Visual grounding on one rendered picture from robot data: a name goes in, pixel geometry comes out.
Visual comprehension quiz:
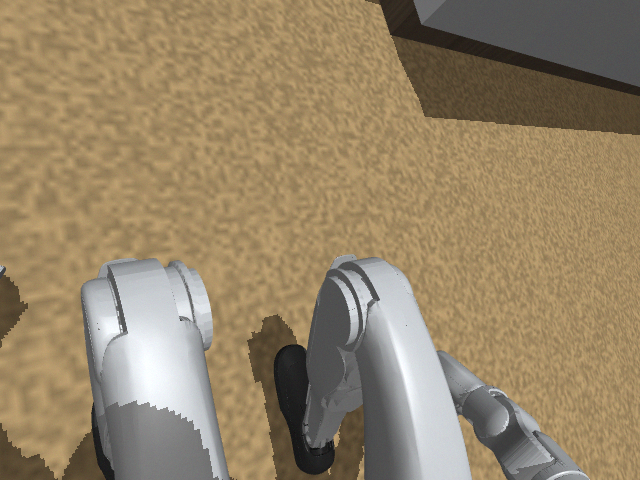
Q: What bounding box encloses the left robot foot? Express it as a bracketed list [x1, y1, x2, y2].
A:
[91, 402, 115, 480]

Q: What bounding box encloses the right robot foot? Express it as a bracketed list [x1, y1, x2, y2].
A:
[274, 344, 335, 475]

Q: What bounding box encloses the right robot hand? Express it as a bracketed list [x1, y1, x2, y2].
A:
[437, 351, 487, 416]

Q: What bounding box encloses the right robot arm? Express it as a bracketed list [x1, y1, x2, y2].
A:
[462, 385, 590, 480]

